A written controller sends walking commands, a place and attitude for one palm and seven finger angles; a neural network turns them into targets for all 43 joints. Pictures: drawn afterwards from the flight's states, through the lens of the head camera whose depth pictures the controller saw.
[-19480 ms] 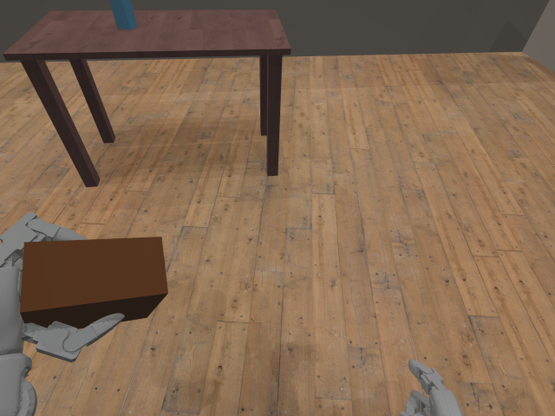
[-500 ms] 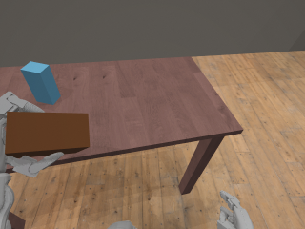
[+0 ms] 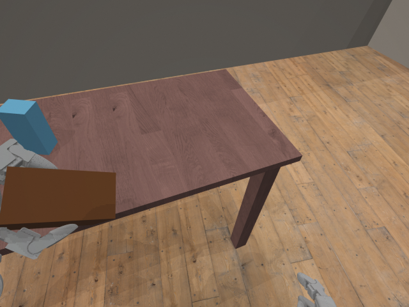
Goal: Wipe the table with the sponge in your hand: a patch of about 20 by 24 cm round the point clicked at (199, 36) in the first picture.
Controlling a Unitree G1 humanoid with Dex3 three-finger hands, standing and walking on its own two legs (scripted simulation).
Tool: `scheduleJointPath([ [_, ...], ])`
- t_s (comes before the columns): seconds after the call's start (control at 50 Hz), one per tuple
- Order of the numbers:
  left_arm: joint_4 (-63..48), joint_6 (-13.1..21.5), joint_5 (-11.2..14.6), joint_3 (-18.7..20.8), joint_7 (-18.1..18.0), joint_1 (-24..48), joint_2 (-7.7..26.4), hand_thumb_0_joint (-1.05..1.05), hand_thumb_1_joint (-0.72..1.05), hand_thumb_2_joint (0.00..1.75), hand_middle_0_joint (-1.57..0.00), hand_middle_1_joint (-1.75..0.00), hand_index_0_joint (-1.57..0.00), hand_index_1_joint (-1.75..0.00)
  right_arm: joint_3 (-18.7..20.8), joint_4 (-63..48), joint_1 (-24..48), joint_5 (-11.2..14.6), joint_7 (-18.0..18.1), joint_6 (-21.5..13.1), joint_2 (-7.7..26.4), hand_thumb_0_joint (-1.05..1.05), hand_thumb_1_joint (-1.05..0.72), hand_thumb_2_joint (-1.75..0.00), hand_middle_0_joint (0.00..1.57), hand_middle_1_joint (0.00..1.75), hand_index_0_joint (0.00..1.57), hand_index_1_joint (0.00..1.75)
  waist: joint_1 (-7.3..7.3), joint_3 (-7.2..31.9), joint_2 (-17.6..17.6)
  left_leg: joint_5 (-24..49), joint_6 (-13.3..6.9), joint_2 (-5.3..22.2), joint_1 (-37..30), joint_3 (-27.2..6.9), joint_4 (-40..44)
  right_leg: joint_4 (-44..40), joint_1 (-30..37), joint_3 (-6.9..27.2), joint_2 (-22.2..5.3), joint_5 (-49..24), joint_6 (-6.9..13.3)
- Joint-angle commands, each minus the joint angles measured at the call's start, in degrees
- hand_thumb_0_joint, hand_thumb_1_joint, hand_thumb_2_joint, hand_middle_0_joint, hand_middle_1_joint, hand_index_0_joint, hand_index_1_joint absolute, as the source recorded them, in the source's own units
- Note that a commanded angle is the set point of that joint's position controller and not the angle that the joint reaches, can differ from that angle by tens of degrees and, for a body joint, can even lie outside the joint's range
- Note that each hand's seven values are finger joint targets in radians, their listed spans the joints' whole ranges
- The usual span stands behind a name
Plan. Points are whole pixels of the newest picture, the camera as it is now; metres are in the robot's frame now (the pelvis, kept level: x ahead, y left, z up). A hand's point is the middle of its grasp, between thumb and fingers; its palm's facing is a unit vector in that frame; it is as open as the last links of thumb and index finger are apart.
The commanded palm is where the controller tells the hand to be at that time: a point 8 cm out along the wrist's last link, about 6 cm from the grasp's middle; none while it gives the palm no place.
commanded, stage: come to a stop and stand still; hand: left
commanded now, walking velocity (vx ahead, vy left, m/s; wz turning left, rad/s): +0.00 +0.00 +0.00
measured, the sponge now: (74, 201) +0.23 +0.21 +0.15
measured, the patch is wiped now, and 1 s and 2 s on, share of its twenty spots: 0.00 0.00 0.00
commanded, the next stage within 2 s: look again from close up in 0.54 s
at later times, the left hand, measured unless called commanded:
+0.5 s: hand (48, 192) +0.23 +0.25 +0.17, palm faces +0.41 -0.83 -0.38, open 10.5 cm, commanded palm +0.18 +0.28 +0.18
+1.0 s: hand (50, 191) +0.24 +0.25 +0.16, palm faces +0.40 -0.84 -0.38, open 10.5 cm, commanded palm +0.18 +0.28 +0.18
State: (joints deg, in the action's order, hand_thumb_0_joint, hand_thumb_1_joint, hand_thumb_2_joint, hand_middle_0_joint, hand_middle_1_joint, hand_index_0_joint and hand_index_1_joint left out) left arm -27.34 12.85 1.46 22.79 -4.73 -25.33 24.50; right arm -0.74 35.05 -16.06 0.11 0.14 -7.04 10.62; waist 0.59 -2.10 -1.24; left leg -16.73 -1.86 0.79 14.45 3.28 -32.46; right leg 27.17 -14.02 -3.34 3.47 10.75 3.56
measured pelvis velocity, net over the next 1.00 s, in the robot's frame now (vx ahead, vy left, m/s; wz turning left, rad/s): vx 0.03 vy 0.00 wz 0.01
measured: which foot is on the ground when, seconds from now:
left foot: down 0.00-1.00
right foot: down 0.00-1.00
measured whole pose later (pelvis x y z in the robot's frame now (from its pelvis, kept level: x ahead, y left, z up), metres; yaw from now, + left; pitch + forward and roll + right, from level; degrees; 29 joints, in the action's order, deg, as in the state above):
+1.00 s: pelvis +0.03 +0.00 +0.01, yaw +1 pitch -1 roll -1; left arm -26.8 9.1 2.6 19.1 -8.2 -26.5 20.6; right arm -0.7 34.1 -12.8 0.6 2.4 -4.7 11.8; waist -0.4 -2.6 -0.5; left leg -13.8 -1.8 -0.7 10.4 1.9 -25.3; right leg 22.5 -10.8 -3.4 2.8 10.7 3.1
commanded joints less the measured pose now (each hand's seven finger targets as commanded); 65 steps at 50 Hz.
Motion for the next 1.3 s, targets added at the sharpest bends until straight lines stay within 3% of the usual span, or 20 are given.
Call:
scheduleJointPath([
  [0.0, -9.07, 1.49, 1.2, 4.92, -1.83, 5.42, 6.88, 0.0, 0.1, 1.3, -1.2, -1.6, -1.2, -1.6, 3.14, -9.23, 7.13, 0.59, 1.86, -3.46, 7.68, 0.0, -0.9, -0.9, 0.2, 0.3, 0.2, 0.3, -0.11, 2.98, -0.62, -3.35, -0.42, 1.03, -1.68, -4.91, 2.69, -12.4, -5.6, 17.8, -12.69, 18.94, 3.82],
  [0.06, -10.43, 2.04, 0.76, 3.18, -2.49, 7.53, 5.86, 0.0, 0.1, 1.3, -1.2, -1.6, -1.2, -1.6, 3.07, -8.75, 7.36, 0.31, 2.32, -3.85, 8.13, 0.0, -0.9, -0.9, 0.2, 0.3, 0.2, 0.3, -0.68, 3.22, 0.18, -4.3, -1.12, 3.27, -1.98, -7.85, 9.05, -9.83, -3.63, 13.84, -9.64, 16.93, 1.29],
  [0.12, -14.43, 2.73, -0.27, 3.0, -3.19, 9.61, 6.3, 0.0, 0.1, 1.3, -1.2, -1.6, -1.2, -1.6, 2.67, -8.72, 8.66, 0.07, 2.51, -4.1, 7.95, 0.0, -0.9, -0.9, 0.2, 0.3, 0.2, 0.3, -1.07, 3.48, 9.51, 0.88, -1.59, 7.01, -0.71, -12.53, 15.71, -3.08, 2.01, 7.88, -5.63, 5.67, -0.85],
  [0.16, -13.75, 2.91, -0.33, 4.13, -3.71, 7.79, 6.91, 0.0, 0.1, 1.3, -1.2, -1.6, -1.2, -1.6, 2.88, -8.89, 8.4, 0.15, 2.4, -4.25, 7.78, 0.0, -0.9, -0.9, 0.2, 0.3, 0.2, 0.3, -1.64, 5.44, 8.51, 7.73, -1.3, 7.53, -0.05, -11.62, 14.3, -2.49, 6.96, 6.32, -5.75, -2.76, -1.35],
  [0.24, -12.61, 2.58, 0.83, 4.9, -3.73, 3.29, 6.44, 0.0, 0.1, 1.3, -1.2, -1.6, -1.2, -1.6, 3.6, -9.5, 7.62, 0.77, 1.92, -3.95, 7.83, 0.0, -0.9, -0.9, 0.2, 0.3, 0.2, 0.3, -1.19, 9.1, 5.41, 16.3, 0.98, 4.85, -2.4, -8.22, 8.61, -3.87, 10.19, 9.06, -8.38, -12.64, 0.33],
  [0.3, -10.63, 2.22, 1.23, 5.0, -3.57, 1.09, 6.0, 0.0, 0.1, 1.3, -1.2, -1.6, -1.2, -1.6, 3.41, -9.41, 7.77, 0.75, 1.9, -3.21, 7.85, 0.0, -0.9, -0.9, 0.2, 0.3, 0.2, 0.3, -0.98, 7.92, 5.28, 14.22, 1.04, 4.48, -3.11, -7.88, 8.75, -5.21, 7.99, 10.12, -9.08, -11.33, 0.59],
  [0.38, -9.31, 1.45, 1.48, 3.53, -3.47, 3.14, 5.15, 0.0, 0.1, 1.3, -1.2, -1.6, -1.2, -1.6, 3.1, -9.99, 8.21, 0.75, 2.18, -2.29, 7.82, 0.0, -0.9, -0.9, 0.2, 0.3, 0.2, 0.3, -0.97, 6.34, 1.65, 9.42, 0.22, 4.57, -2.49, -8.23, 9.98, -7.41, 6.43, 10.95, -9.03, -6.94, -0.4],
  [0.5, -12.51, 0.54, 0.99, 2.75, -3.84, 7.63, 5.74, 0.0, 0.1, 1.3, -1.2, -1.6, -1.2, -1.6, 2.69, -10.12, 9.62, 0.57, 2.73, -1.69, 7.64, 0.0, -0.9, -0.9, 0.2, 0.3, 0.2, 0.3, -1.05, 7.03, 3.9, 11.28, 0.06, 4.66, -5.12, -7.94, 10.23, -7.79, 6.25, 10.94, -9.21, -8.36, -0.56],
  [0.6, -12.41, 0.09, 1.17, 2.86, -4.29, 6.71, 5.81, 0.0, 0.1, 1.3, -1.2, -1.6, -1.2, -1.6, 2.54, -10.27, 9.94, 0.58, 2.73, -1.45, 7.56, 0.0, -0.9, -0.9, 0.2, 0.3, 0.2, 0.3, -1.22, 7.48, 4.36, 12.69, 0.14, 4.7, -5.45, -8.14, 10.13, -7.81, 7.14, 10.54, -9.35, -9.97, -0.63],
  [0.62, -12.17, 0.19, 1.19, 1.37, -4.18, 6.63, 4.06, 0.0, 0.1, 1.3, -1.2, -1.6, -1.2, -1.6, 2.43, -10.26, 9.57, 0.39, 2.62, -1.28, 7.47, 0.0, -0.9, -0.9, 0.2, 0.3, 0.2, 0.3, -1.2, 7.46, 4.32, 12.1, 0.08, 4.68, -4.94, -8.2, 10.51, -7.63, 7.46, 10.01, -9.06, -9.1, -0.63],
  [0.7, -12.76, 0.19, 1.21, 3.5, -4.47, 4.62, 6.13, 0.0, 0.1, 1.3, -1.2, -1.6, -1.2, -1.6, 2.59, -10.49, 9.95, 0.63, 2.68, -1.21, 7.57, 0.0, -0.9, -0.9, 0.2, 0.3, 0.2, 0.3, -1.32, 7.79, 5.79, 13.28, 0.17, 5.18, -4.78, -8.67, 11.05, -7.02, 8.26, 9.21, -8.82, -10.01, -0.78],
  [0.72, -12.35, 0.28, 1.35, 2.11, -4.31, 4.14, 4.46, 0.0, 0.1, 1.3, -1.2, -1.6, -1.2, -1.6, 2.35, -10.52, 9.52, 0.43, 2.57, -0.99, 7.46, 0.0, -0.9, -0.9, 0.2, 0.3, 0.2, 0.3, -1.29, 7.91, 5.05, 13.15, 0.14, 5.24, -3.99, -8.91, 11.37, -6.74, 8.84, 8.47, -8.49, -9.64, -0.88],
  [0.82, -11.12, 0.08, 1.54, 2.33, -4.24, 2.86, 4.38, 0.0, 0.1, 1.3, -1.2, -1.6, -1.2, -1.6, 2.43, -10.6, 9.11, 0.53, 2.52, -0.69, 7.68, 0.0, -0.9, -0.9, 0.2, 0.3, 0.2, 0.3, -1.13, 6.91, 3.69, 10.29, 0.13, 4.75, -1.98, -8.76, 11.25, -7.86, 9.02, 8.9, -8.92, -7.6, -0.79],
  [0.9, -13.22, 0.32, 1.37, 3.59, -4.45, 3.49, 6.29, 0.0, 0.1, 1.3, -1.2, -1.6, -1.2, -1.6, 2.7, -10.5, 9.7, 0.74, 2.72, -1.09, 7.8, 0.0, -0.9, -0.9, 0.2, 0.3, 0.2, 0.3, -1.18, 7.19, 5.14, 9.82, 0.06, 4.93, -3.07, -9.08, 11.43, -7.84, 8.02, 9.22, -9.02, -6.83, -0.78],
  [0.98, -12.7, 0.34, 1.31, 3.03, -4.57, 4.01, 5.67, 0.0, 0.1, 1.3, -1.2, -1.6, -1.2, -1.6, 2.78, -10.37, 8.96, 0.62, 2.68, -1.3, 7.86, 0.0, -0.9, -0.9, 0.2, 0.3, 0.2, 0.3, -1.3, 7.28, 3.61, 9.6, -0.04, 4.87, -2.44, -9.3, 11.34, -7.84, 8.56, 9.27, -8.85, -6.88, -0.91],
  [1.0, -13.11, 0.27, 1.25, 3.47, -4.62, 3.98, 6.22, 0.0, 0.1, 1.3, -1.2, -1.6, -1.2, -1.6, 2.7, -10.2, 9.46, 0.69, 2.81, -1.34, 7.93, 0.0, -0.9, -0.9, 0.2, 0.3, 0.2, 0.3, -1.16, 7.14, 5.29, 10.87, 0.14, 4.94, -3.14, -9.23, 11.34, -7.46, 8.2, 9.09, -8.92, -7.91, -0.79],
  [1.06, -11.84, 0.32, 1.36, 2.68, -4.19, 4.24, 5.49, 0.0, 0.1, 1.3, -1.2, -1.6, -1.2, -1.6, 2.84, -9.82, 8.89, 0.22, 2.66, -0.73, 7.94, 0.0, -0.9, -0.9, 0.2, 0.3, 0.2, 0.3, -0.94, 7.62, 4.04, 5.74, -0.67, 6.44, -2.84, -10.3, 13.09, -5.28, 7.11, 6.48, -6.74, -2.04, -1.13],
  [1.16, -12.17, -0.35, 0.84, 1.47, -3.83, 7.06, 4.86, 0.0, 0.1, 1.3, -1.2, -1.6, -1.2, -1.6, 2.59, -10.0, 9.34, 0.27, 2.82, 0.11, 7.66, 0.0, -0.9, -0.9, 0.2, 0.3, 0.2, 0.3, -0.4, 2.41, 9.24, -8.75, -2.7, 10.7, 0.17, -15.95, 18.25, -1.04, 1.98, 2.54, -3.23, 6.71, -1.19],
  [1.2, -14.02, -0.39, 0.69, 2.54, -3.78, 7.92, 6.34, 0.0, 0.1, 1.3, -1.2, -1.6, -1.2, -1.6, 2.57, -10.19, 9.49, 0.36, 2.77, 0.04, 7.48, 0.0, -0.9, -0.9, 0.2, 0.3, 0.2, 0.3, -0.21, 2.56, 10.41, -4.68, -2.87, 10.99, -1.89, -15.46, 16.48, -2.57, 1.33, 1.64, -3.1, 5.89, -1.05],
  [1.28, -12.1, -0.71, 1.28, 2.78, -3.56, 5.69, 5.81, 0.0, 0.1, 1.3, -1.2, -1.6, -1.2, -1.6, 3.09, -10.4, 8.35, 0.56, 2.14, 0.35, 7.48, 0.0, -0.9, -0.9, 0.2, 0.3, 0.2, 0.3, -0.41, 5.4, 5.79, 6.51, -2.17, 8.86, -1.15, -11.34, 8.61, -4.43, 6.64, 3.58, -4.13, -0.2, 0.56],
])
